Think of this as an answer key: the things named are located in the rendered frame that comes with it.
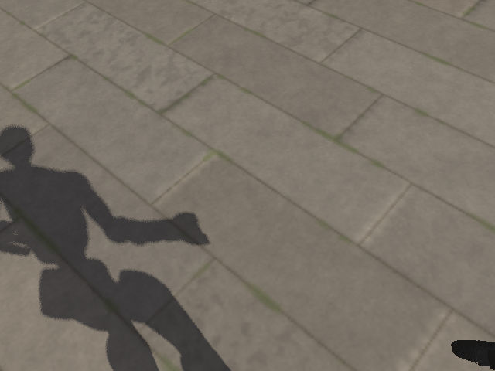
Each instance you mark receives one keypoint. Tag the robot right hand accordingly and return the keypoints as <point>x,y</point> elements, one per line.
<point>482,352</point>

